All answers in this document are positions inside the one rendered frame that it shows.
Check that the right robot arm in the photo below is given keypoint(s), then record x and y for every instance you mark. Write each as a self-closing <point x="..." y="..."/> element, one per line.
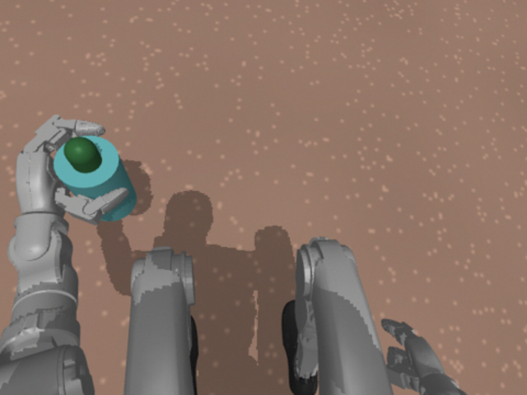
<point x="439" y="384"/>

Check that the left robot hand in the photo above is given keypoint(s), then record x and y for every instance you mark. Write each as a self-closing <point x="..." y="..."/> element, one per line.
<point x="38" y="188"/>

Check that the bottle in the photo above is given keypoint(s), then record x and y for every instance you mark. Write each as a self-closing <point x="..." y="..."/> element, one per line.
<point x="91" y="166"/>

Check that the right robot foot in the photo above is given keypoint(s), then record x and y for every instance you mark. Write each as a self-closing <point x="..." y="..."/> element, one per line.
<point x="298" y="385"/>

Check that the right robot hand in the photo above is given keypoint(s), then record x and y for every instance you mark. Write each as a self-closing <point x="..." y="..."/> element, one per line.
<point x="406" y="368"/>

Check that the left robot arm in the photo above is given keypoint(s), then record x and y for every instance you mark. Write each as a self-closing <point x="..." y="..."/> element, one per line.
<point x="40" y="351"/>

